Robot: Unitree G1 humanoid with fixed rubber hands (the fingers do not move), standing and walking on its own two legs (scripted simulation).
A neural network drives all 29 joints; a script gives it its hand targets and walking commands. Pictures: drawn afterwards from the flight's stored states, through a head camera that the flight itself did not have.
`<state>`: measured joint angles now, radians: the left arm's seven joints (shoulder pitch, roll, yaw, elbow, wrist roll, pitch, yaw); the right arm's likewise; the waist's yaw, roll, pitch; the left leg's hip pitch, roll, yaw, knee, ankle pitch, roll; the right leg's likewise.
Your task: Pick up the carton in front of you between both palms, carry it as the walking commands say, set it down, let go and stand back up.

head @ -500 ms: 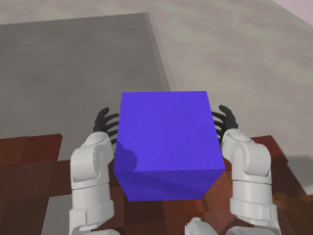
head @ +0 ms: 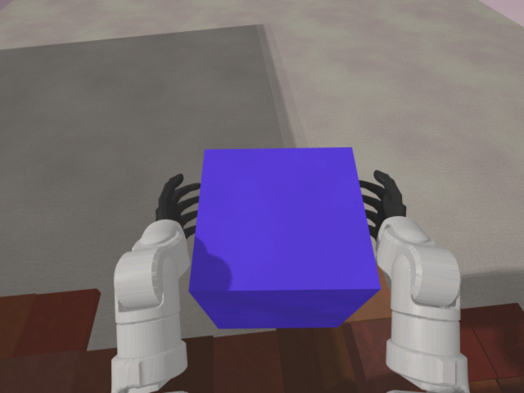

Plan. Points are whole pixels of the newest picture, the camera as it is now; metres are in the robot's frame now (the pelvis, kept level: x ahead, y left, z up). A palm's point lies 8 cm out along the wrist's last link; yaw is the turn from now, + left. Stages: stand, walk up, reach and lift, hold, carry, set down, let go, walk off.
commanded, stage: carry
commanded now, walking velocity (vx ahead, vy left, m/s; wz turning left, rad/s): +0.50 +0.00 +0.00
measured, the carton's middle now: (278, 247) +0.33 +0.00 +0.04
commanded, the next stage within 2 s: none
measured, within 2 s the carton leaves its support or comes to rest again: neither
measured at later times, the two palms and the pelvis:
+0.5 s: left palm (195, 115) +0.62 +0.16 +0.10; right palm (338, 106) +0.64 -0.13 +0.10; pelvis +0.33 -0.01 +0.01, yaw +2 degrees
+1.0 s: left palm (192, 70) +0.90 +0.22 +0.06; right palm (302, 68) +0.89 -0.08 +0.06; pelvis +0.66 +0.07 -0.02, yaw +0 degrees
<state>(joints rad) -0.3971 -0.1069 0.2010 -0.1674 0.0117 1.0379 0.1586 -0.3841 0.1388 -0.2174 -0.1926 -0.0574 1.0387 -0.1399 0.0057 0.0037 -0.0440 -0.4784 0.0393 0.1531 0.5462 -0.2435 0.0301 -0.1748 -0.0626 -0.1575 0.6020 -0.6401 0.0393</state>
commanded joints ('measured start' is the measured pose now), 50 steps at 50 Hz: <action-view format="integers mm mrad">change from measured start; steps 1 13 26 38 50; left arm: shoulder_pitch -467 -532 -416 -41 -35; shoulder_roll -626 -831 -849 -773 -884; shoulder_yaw -558 -587 -771 -740 -787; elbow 28 37 -230 -312 -401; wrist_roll -100 -78 -271 -227 -230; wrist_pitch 36 -13 31 127 147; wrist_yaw -17 -22 -85 -105 -133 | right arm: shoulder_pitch -403 -598 -324 -37 -63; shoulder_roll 587 827 750 718 831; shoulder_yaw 564 657 639 711 800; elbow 55 68 -167 -309 -389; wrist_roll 157 295 180 209 325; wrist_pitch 24 -22 28 127 132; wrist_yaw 0 70 35 69 134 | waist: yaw -137 -70 58 64 -16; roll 164 127 -41 -114 78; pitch -300 -308 -395 -191 -243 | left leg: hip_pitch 566 607 -261 -1 401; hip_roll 141 199 17 9 298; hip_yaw -342 -241 -222 -50 -428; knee -139 -195 619 -119 -320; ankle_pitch -50 476 -166 397 76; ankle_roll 42 148 14 -29 148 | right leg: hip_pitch -344 -608 270 96 -513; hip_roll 42 14 -233 -140 -64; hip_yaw -5 60 506 167 147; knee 499 327 -201 -192 556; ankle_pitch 241 336 697 593 288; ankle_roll -48 -66 -283 -163 -45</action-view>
